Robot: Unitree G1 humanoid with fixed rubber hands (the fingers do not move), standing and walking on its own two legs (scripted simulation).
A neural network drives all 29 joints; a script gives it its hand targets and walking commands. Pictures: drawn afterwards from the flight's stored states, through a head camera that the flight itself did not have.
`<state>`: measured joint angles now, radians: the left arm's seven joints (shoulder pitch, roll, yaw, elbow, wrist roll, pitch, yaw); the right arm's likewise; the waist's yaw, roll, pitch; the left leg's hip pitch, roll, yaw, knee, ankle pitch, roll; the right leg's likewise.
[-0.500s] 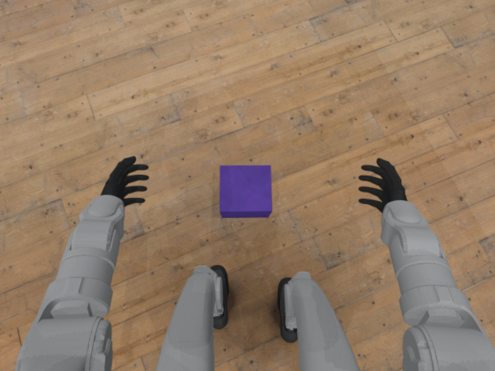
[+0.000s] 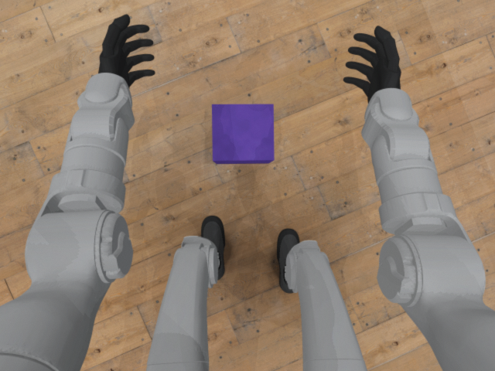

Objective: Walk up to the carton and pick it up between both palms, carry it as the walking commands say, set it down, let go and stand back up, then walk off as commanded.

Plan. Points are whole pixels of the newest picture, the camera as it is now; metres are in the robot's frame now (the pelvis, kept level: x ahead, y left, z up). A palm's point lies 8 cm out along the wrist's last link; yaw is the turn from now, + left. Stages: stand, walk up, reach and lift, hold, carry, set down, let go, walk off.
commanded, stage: reach and lift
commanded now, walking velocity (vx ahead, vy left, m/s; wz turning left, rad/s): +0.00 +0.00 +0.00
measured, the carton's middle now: (242, 136) +0.49 +0.02 -0.58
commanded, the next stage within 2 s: none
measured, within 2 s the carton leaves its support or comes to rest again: neither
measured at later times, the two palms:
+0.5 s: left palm (151, 89) +0.52 +0.19 -0.22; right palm (348, 105) +0.50 -0.16 -0.21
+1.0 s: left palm (169, 112) +0.51 +0.20 -0.37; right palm (321, 120) +0.50 -0.15 -0.36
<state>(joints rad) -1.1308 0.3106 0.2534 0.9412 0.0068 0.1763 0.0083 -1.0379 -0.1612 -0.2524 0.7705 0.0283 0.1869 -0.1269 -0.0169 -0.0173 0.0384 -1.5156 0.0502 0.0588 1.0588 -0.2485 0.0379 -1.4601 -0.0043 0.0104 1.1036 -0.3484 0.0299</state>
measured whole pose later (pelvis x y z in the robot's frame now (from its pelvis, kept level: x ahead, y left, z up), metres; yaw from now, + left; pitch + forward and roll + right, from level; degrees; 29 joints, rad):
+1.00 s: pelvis -0.05 +0.01 -0.21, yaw -4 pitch +30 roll -4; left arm -1.50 0.44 0.08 0.98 -0.16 0.23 0.11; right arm -1.44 -0.29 -0.14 0.87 0.21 0.22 -0.20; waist 0.03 -0.03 0.52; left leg -2.00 0.00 -0.07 1.95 -0.47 -0.01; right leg -1.92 0.05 0.01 1.96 -0.57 0.06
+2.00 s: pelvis -0.03 +0.00 -0.29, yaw -4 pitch +33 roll -1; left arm -1.54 0.46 0.07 1.31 -0.22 0.00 0.04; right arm -1.50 -0.30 -0.02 1.16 0.24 0.04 -0.12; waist 0.03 -0.04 0.52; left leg -2.25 0.02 -0.05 2.22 -0.54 -0.02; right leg -2.18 0.09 0.03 2.26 -0.65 0.07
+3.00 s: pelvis -0.02 +0.00 -0.30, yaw -5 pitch +37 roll -2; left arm -1.51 0.32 0.16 1.27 -0.01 0.12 0.02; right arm -1.48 -0.14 -0.31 1.14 -0.05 0.13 -0.08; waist 0.04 -0.04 0.36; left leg -2.33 0.03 -0.04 2.25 -0.58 0.00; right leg -2.25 0.09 0.05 2.29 -0.68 0.08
